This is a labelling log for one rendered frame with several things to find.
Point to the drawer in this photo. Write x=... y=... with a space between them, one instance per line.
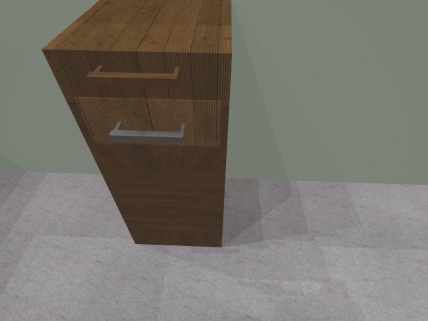
x=201 y=118

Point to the cabinet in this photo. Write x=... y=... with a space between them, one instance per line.
x=167 y=194

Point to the handle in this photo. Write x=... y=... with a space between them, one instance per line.
x=118 y=135
x=133 y=79

